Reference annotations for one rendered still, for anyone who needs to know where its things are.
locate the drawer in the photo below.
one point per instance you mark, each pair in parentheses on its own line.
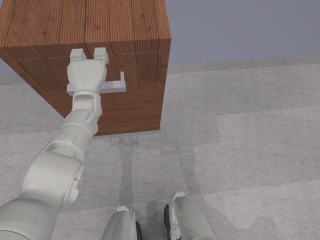
(51,74)

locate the right robot shin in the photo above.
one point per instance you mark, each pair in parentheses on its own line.
(174,229)

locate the cabinet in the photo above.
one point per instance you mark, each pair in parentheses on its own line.
(31,29)

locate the handle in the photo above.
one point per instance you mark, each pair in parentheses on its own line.
(108,87)

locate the left robot hand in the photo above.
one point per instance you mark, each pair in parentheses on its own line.
(87,74)

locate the robot right thigh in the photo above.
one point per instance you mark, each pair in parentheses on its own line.
(192,224)

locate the left robot upper arm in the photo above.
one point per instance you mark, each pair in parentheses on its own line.
(54,180)

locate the robot left forearm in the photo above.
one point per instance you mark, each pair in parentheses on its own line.
(77,131)

